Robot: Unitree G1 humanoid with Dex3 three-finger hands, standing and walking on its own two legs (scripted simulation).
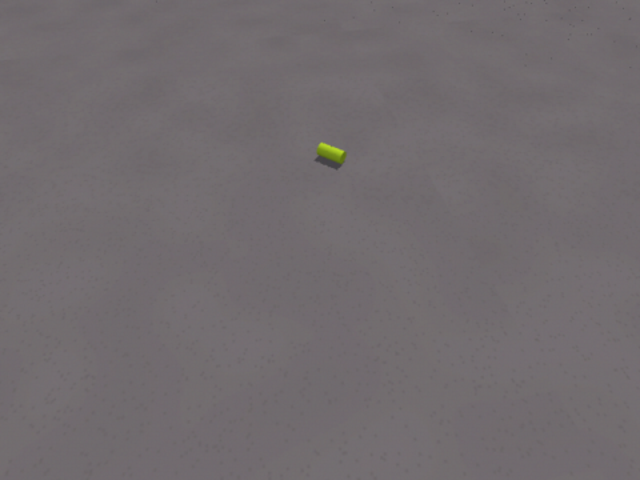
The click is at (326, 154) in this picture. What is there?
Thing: lying can
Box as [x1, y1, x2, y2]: [317, 143, 345, 163]
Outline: 319,144 317,148 317,154 340,163 343,161 345,157 344,151 324,143
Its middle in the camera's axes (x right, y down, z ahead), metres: +0.07 -0.43 +1.96
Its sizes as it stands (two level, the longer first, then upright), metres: 0.135 0.064 0.064
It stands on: the floor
